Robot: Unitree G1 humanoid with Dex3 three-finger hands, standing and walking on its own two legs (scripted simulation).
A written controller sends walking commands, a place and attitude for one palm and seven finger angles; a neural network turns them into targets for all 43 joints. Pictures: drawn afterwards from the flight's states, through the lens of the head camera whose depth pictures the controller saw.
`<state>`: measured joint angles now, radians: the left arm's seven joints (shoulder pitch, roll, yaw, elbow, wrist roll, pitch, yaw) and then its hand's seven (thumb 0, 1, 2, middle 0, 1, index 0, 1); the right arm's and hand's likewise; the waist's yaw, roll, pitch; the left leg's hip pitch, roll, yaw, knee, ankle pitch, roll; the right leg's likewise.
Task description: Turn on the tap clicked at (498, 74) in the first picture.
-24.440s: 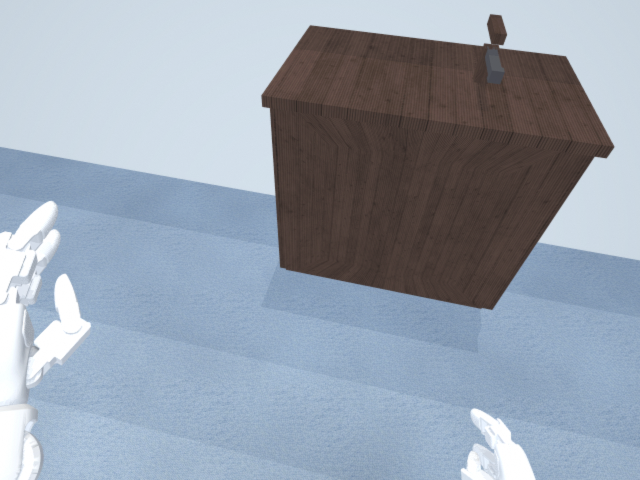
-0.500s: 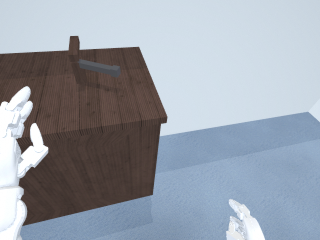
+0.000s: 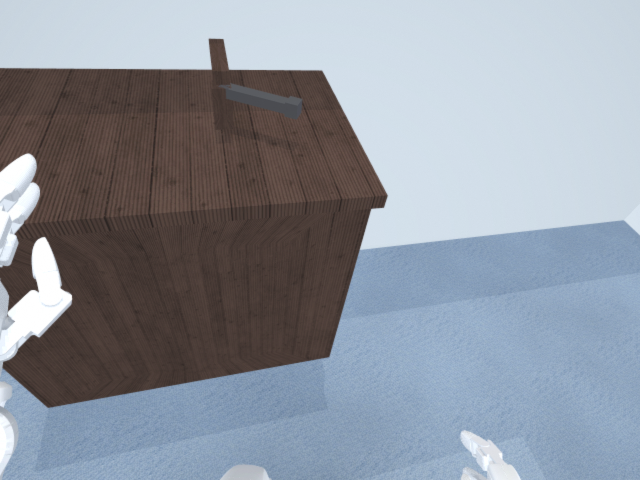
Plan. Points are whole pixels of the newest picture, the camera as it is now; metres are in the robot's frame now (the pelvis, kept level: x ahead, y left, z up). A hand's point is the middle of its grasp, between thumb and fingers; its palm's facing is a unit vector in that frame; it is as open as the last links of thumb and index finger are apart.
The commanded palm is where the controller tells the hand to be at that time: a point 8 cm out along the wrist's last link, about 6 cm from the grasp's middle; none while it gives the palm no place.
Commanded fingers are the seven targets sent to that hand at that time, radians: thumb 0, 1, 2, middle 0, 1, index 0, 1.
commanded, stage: come to a stop and stand still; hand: left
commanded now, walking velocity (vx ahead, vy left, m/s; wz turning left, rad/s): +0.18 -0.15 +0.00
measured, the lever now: (293, 107) +0.70 +0.14 +0.11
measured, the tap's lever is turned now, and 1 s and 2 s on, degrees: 60 60 60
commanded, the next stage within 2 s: look again from close up in 1.76 s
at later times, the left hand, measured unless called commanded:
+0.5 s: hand (43, 289) +0.21 +0.28 +0.18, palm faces +0.38 -0.83 -0.41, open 7.4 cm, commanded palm +0.15 +0.31 +0.19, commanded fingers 0.00 0.90 0.90 -0.20 -0.30 -0.20 -0.30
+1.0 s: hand (112, 271) +0.24 +0.24 +0.17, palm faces +0.35 -0.83 -0.43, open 7.4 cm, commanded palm +0.19 +0.28 +0.19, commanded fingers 0.00 0.90 0.90 -0.20 -0.30 -0.20 -0.30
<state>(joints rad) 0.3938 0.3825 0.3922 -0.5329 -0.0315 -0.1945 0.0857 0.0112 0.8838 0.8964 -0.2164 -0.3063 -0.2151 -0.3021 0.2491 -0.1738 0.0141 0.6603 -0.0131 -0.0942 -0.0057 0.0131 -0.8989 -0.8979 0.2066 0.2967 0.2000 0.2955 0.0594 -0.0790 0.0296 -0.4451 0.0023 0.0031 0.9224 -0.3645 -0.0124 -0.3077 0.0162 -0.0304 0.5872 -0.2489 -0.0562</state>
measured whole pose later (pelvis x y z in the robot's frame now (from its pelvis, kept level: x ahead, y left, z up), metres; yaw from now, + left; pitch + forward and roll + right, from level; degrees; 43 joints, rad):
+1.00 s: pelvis +0.01 +0.01 +0.01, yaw -3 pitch +0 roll +1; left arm 0.46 0.37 0.35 -0.46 -0.06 -0.18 0.12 0.01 0.89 0.90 -0.22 -0.31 -0.21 -0.30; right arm 0.17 -0.20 0.02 0.59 0.01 -0.06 -0.03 0.01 -0.90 -0.90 0.21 0.30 0.20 0.30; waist 0.03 0.01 0.05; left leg -0.26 0.01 0.03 0.49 -0.23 0.00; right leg -0.14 0.06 -0.04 0.48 -0.35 -0.07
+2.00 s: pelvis -0.02 +0.05 +0.02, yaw -2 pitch -1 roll -1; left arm 0.44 0.36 0.32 -0.44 -0.06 -0.16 0.12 0.01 0.89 0.90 -0.21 -0.31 -0.21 -0.30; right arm 0.20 -0.19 0.02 0.59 0.00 -0.09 -0.05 0.01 -0.90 -0.90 0.21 0.30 0.20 0.30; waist 0.03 0.00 0.03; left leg -0.25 -0.01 0.04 0.39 -0.13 0.04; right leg -0.12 0.03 -0.04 0.36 -0.23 -0.02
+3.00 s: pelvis +0.10 -0.02 -0.01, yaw -3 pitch -1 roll -1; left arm 0.52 0.47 0.45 -0.62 -0.06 -0.21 0.12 0.01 0.89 0.90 -0.22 -0.31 -0.21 -0.30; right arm 0.23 -0.14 0.03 0.55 0.01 -0.11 -0.02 0.01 -0.90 -0.90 0.21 0.30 0.20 0.30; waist 0.02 0.02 0.10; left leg -0.31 0.16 0.08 0.70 -0.37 -0.04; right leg -0.42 -0.06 -0.08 0.67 -0.30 -0.01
